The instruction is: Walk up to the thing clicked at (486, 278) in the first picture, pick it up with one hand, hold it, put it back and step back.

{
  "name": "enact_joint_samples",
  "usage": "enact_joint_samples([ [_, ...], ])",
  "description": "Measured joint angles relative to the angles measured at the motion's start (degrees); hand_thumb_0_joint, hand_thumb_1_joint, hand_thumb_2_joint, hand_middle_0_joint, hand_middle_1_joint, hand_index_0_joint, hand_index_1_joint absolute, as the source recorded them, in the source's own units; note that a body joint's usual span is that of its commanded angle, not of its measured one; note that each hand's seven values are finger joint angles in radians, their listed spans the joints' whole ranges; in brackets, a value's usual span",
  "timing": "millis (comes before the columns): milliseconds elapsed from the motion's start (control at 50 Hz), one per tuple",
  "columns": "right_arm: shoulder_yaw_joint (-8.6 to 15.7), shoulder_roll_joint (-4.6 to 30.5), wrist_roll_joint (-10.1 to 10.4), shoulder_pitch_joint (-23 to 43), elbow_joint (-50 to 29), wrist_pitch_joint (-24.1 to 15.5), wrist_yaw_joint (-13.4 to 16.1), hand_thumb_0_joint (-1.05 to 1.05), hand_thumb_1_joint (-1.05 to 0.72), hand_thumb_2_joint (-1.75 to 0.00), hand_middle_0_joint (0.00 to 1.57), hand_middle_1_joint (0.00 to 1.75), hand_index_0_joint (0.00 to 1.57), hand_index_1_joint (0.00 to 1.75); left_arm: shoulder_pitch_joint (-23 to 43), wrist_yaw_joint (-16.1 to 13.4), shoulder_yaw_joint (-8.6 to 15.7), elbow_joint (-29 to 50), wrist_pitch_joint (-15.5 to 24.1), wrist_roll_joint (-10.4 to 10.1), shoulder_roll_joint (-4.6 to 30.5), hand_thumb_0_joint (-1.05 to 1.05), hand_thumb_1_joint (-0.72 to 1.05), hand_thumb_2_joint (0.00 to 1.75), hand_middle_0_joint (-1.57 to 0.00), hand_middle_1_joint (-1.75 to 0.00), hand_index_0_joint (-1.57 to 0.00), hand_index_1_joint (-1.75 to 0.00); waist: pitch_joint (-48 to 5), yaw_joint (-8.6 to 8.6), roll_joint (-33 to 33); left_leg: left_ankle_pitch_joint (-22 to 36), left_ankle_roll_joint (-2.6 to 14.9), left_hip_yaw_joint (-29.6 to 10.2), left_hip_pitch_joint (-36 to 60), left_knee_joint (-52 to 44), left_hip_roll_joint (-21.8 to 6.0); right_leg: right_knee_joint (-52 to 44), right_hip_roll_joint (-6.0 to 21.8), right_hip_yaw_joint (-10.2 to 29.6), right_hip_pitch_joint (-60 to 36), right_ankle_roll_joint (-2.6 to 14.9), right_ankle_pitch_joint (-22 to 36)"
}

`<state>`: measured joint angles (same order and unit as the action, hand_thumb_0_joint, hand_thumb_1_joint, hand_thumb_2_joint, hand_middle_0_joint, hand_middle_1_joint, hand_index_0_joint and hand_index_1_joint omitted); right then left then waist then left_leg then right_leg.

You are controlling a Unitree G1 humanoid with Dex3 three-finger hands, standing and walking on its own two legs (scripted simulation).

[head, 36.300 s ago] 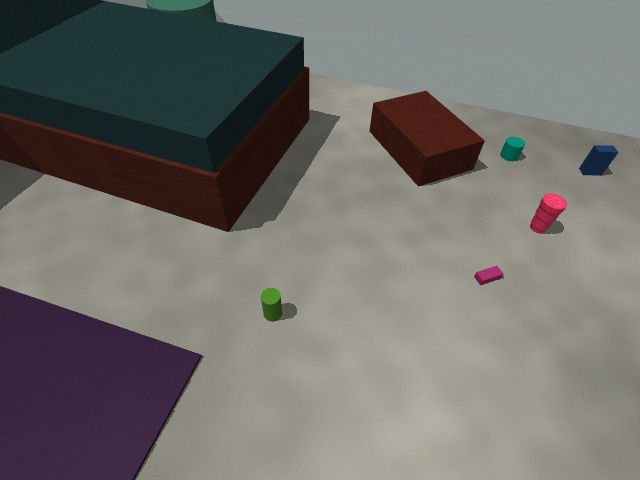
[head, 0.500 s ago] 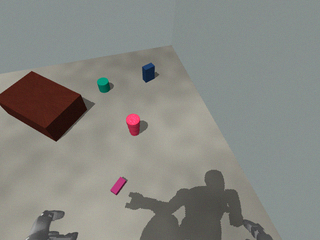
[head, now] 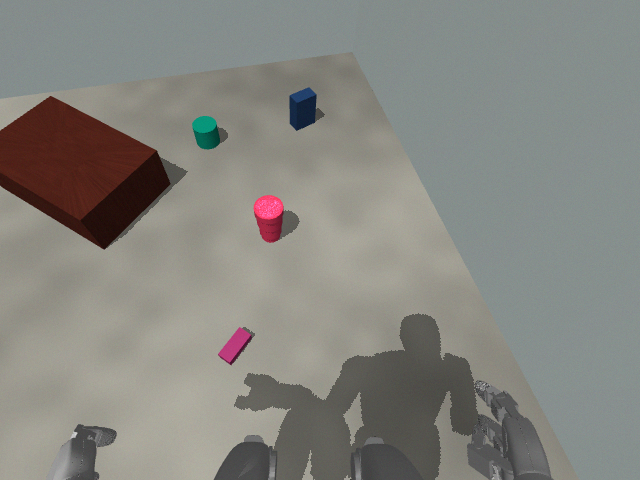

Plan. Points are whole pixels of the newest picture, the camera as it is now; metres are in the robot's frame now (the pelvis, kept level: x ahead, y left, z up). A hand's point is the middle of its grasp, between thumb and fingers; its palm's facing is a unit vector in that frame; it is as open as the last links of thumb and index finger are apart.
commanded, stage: rise first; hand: left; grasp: from above
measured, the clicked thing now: (235, 345) +0.46 +0.20 -0.68
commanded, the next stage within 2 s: approach in 1.94 s
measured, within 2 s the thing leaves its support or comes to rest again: neither
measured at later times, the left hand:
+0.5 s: hand (145, 433) +0.21 +0.27 -0.28, palm faces -0.23 -0.46 -0.86, open 13.7 cm
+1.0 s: hand (186, 372) +0.34 +0.27 -0.44, palm faces -0.12 -0.42 -0.90, open 13.5 cm
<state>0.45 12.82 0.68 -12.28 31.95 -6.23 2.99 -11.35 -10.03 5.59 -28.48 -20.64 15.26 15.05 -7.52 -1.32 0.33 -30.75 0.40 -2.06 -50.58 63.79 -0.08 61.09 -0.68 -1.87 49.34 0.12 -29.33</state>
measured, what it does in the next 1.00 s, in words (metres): lowers itself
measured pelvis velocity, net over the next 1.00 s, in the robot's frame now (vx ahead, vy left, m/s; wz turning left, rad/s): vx -0.10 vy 0.00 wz -0.07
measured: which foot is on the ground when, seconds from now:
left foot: down 0.00-1.00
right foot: down 0.00-1.00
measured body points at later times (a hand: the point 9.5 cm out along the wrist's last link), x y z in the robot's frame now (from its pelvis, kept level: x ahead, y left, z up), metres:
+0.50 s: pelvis -0.05 -0.01 -0.12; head +0.10 +0.00 +0.31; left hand +0.22 +0.29 -0.23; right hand +0.12 -0.27 -0.24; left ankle +0.00 +0.11 -0.66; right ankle +0.00 -0.12 -0.66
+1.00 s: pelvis -0.10 +0.00 -0.29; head +0.13 +0.01 +0.10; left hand +0.34 +0.28 -0.39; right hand -0.06 -0.27 -0.43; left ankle -0.01 +0.11 -0.66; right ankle +0.00 -0.12 -0.66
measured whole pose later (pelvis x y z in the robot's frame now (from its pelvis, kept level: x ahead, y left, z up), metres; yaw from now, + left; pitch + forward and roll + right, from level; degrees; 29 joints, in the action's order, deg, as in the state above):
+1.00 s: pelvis -0.10 +0.00 -0.29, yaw -4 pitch +37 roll -4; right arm -0.9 15.0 -6.4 -6.5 52.9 -14.0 -11.5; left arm 59.8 -38.5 18.2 -89.5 -25.1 32.8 30.0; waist -8.8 -10.8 2.1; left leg -38.5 0.0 -3.2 -122.9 124.4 -0.5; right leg 121.0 -1.1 -3.5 122.0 0.3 -36.1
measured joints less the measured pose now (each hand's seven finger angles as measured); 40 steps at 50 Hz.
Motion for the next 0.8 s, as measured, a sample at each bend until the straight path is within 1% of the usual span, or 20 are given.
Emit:
enact_joint_samples([
  [180, -0.2, -0.4, 0.1, 0.6, 0.2, 0.3, 0.7, 0.01, -0.87, -0.88, 0.21, 0.3, 0.21, 0.3, -0.3, -3.1, -0.9, 2.0, -1.9, 1.9, -0.5, -0.01, -0.38, 0.88, -0.18, -0.93, -0.18, -0.93, -1.2, 0.12, 0.3, -1.7, -0.06, -0.2, -5.8, 5.6, 0.1, 5.6, 0.1, -0.3, 5.8, 0.07, -1.8],
  [240, -0.3, -0.2, 0.0, 1.0, 0.8, -0.1, 0.9, 0.01, -0.88, -0.89, 0.21, 0.3, 0.21, 0.3, 2.0, -4.5, -1.4, -1.2, -1.6, 3.7, -0.2, -0.01, -0.38, 0.88, -0.17, -0.94, -0.18, -0.93, -1.9, 0.14, 0.5, -2.1, -0.11, -0.3, -8.6, 7.7, 0.2, 7.8, 0.2, -0.4, 8.6, 0.16, -2.3],
  [300, -0.4, 0.3, -0.3, 1.6, 2.0, -0.9, 1.0, 0.01, -0.88, -0.89, 0.21, 0.3, 0.21, 0.3, 7.2, -7.1, -1.5, -7.9, -0.9, 6.5, 0.1, -0.01, -0.38, 0.87, -0.17, -0.94, -0.18, -0.94, -3.0, 0.4, 0.2, -2.8, -0.26, -0.3, -13.4, 11.2, 0.5, 11.8, 0.5, -0.3, 13.5, 0.32, -3.3],
  [400, -0.8, 1.4, -1.0, 4.0, 6.0, -2.2, 0.8, 0.01, -0.89, -0.89, 0.21, 0.3, 0.21, 0.3, 18.9, -13.3, -1.7, -18.7, -0.5, 11.1, 0.4, -0.01, -0.41, 0.91, -0.16, -0.94, -0.17, -0.94, -4.4, 0.57, -0.4, -4.5, -0.62, -0.1, -24.0, 19.5, 0.6, 20.8, 0.6, -0.2, 24.4, 0.57, -5.2],
  [480, -1.1, 2.1, -1.8, 6.4, 9.5, -2.9, -0.3, 0.01, -0.89, -0.89, 0.21, 0.3, 0.21, 0.3, 29.5, -18.7, -1.4, -27.5, -1.0, 14.9, 0.8, -0.01, -0.44, 0.95, -0.15, -0.94, -0.15, -0.95, -5.6, -0.2, -0.7, -5.5, -1.04, -0.2, -33.1, 26.4, 0.5, 27.8, 0.5, -0.4, 33.8, 1.02, -6.2],
  [500, -1.2, 2.2, -2.0, 6.9, 10.1, -3.0, -0.8, 0.01, -0.89, -0.89, 0.21, 0.3, 0.21, 0.3, 32.2, -20.2, -1.2, -29.9, -1.2, 15.8, 1.1, -0.01, -0.45, 0.96, -0.15, -0.94, -0.15, -0.96, -5.9, -0.48, -0.7, -5.7, -1.14, -0.3, -35.5, 28.2, 0.4, 29.6, 0.4, -0.5, 36.1, 1.14, -6.4],
  [540, -1.2, 2.4, -2.8, 7.9, 11.4, -3.5, -2.0, 0.01, -0.89, -0.89, 0.21, 0.3, 0.21, 0.3, 37.5, -22.9, -0.1, -34.3, -1.8, 17.0, 1.8, -0.01, -0.46, 0.97, -0.16, -0.94, -0.15, -0.96, -6.3, -1.13, -0.7, -6.1, -1.34, -0.5, -40.0, 31.7, 0.1, 32.9, 0.1, -0.8, 40.8, 1.35, -6.6],
  [600, -1.1, 2.4, -4.1, 8.8, 12.9, -4.1, -3.7, 0.01, -0.9, -0.89, 0.21, 0.3, 0.21, 0.3, 44.7, -26.3, 1.7, -40.2, -2.8, 18.0, 3.4, -0.01, -0.47, 0.99, -0.16, -0.94, -0.15, -0.97, -6.4, -2.28, -0.8, -6.5, -1.64, -0.9, -46.2, 36.7, -0.2, 37.8, -0.2, -1.2, 47.0, 1.59, -6.8],
  [660, -1.0, 2.2, -5.5, 9.2, 14.4, -5.0, -5.7, 0.01, -0.9, -0.89, 0.2, 0.3, 0.21, 0.3, 50.8, -28.5, 3.1, -45.7, -3.7, 17.9, 5.4, 0.0, -0.48, 0.99, -0.17, -0.93, -0.15, -0.96, -6.3, -3.61, -0.7, -6.7, -1.86, -1.3, -51.8, 41.5, -0.3, 42.4, -0.3, -1.6, 52.7, 1.75, -6.8],
  [720, -0.9, 2.1, -6.6, 9.5, 16.0, -5.9, -7.7, 0.01, -0.91, -0.9, 0.2, 0.3, 0.2, 0.3, 55.8, -29.7, 4.5, -50.1, -4.2, 17.3, 7.3, 0.0, -0.48, 0.99, -0.2, -0.92, -0.17, -0.95, -5.7, -4.93, -0.3, -6.9, -1.88, -1.5, -57.0, 46.0, -0.3, 46.7, -0.3, -1.8, 57.8, 1.74, -6.8],
  [800, -0.9, 2.1, -7.5, 9.3, 18.2, -6.7, -10.2, 0.01, -0.91, -0.9, 0.2, 0.3, 0.2, 0.3, 61.1, -30.2, 7.4, -54.4, -4.3, 17.2, 9.5, 0.0, -0.47, 0.99, -0.23, -0.89, -0.19, -0.93, -4.4, -6.4, 0.3, -7.1, -1.61, -1.6, -63.2, 51.6, -0.4, 51.8, -0.4, -2.0, 63.9, 1.47, -6.6],
])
